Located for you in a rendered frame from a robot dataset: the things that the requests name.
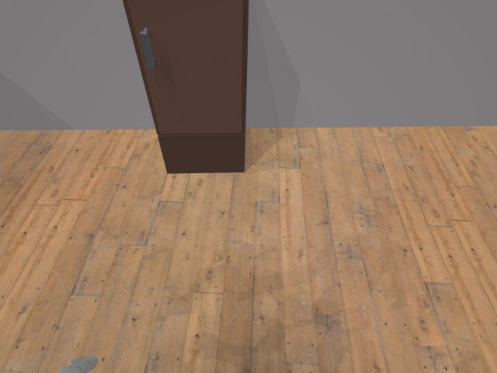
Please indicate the handle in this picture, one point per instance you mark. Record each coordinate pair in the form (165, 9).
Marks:
(147, 49)

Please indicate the cupboard door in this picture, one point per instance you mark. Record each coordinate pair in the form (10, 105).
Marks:
(196, 85)

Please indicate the robot left hand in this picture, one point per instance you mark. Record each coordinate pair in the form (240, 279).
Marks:
(80, 365)

